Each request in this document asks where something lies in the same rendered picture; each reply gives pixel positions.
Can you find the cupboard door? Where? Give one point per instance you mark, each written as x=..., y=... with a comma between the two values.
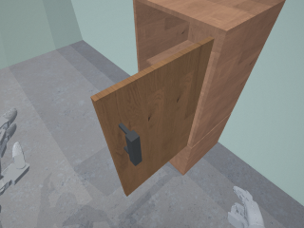
x=159, y=103

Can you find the handle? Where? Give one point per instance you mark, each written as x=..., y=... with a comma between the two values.
x=133, y=142

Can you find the robot right hand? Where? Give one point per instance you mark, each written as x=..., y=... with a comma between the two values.
x=246, y=215

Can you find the robot left hand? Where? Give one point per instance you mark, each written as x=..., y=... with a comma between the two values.
x=15, y=171

